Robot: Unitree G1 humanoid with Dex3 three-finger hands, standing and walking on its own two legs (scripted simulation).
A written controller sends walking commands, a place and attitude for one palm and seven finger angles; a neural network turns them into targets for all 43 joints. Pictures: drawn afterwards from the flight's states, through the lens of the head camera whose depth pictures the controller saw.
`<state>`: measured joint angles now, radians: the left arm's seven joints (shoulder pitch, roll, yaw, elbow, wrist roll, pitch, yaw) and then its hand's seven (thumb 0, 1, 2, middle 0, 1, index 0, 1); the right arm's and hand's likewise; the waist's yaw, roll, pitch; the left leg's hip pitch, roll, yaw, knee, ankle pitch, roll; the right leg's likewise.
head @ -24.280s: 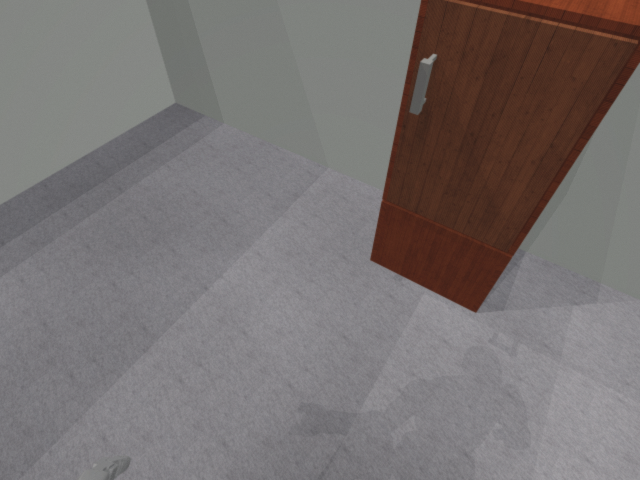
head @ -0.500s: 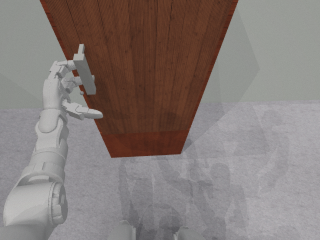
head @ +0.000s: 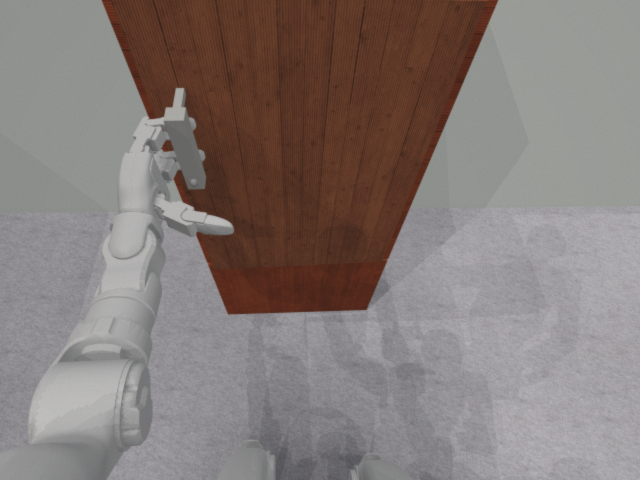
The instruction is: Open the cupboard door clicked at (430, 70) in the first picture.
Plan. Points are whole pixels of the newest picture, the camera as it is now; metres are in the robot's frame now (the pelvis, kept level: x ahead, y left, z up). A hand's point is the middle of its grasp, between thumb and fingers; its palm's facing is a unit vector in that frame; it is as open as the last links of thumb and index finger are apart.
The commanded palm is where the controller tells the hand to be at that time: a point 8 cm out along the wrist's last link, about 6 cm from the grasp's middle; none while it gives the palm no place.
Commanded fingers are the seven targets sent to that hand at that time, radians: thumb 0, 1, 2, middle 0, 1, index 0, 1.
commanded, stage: slide the fingers in behind the handle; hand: left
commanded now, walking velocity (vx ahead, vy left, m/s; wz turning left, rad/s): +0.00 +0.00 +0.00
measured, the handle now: (188, 140) +0.53 +0.17 +0.08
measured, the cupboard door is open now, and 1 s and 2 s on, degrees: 2 3 35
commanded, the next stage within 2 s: close the thumb around the handle in 0.16 s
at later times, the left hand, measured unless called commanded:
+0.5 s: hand (203, 186) +0.46 +0.15 +0.07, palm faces +0.05 -1.00 +0.00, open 12.5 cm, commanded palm +0.43 +0.19 +0.08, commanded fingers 0.00 0.23 0.61 -0.35 -1.28 -0.35 -1.28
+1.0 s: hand (202, 182) +0.47 +0.15 +0.07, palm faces +0.03 -1.00 +0.01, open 6.0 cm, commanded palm +0.44 +0.20 +0.08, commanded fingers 0.00 0.90 0.90 -0.40 -1.35 -0.40 -1.35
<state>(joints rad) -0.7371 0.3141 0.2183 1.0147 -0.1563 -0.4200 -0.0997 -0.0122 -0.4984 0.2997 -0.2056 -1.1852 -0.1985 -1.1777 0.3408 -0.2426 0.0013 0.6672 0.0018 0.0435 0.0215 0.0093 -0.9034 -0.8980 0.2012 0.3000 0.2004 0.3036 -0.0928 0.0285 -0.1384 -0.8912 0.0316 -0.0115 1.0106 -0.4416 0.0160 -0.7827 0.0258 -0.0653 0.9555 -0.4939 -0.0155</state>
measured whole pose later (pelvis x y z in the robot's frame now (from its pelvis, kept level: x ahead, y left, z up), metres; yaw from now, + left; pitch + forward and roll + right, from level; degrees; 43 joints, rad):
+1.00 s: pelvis -0.01 -0.01 +0.00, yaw -1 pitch +18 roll -2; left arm -0.75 0.35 0.32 1.06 -0.12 -0.43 -0.13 0.01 0.69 0.80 -0.35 -1.34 -0.36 -1.33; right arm 0.36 -0.25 0.01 0.64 0.00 0.06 0.00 0.01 -0.90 -0.90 0.20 0.30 0.20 0.30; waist -0.13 0.02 -0.13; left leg -0.90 0.05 0.01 1.00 -0.43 0.00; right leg -0.81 0.04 -0.04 0.97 -0.48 -0.03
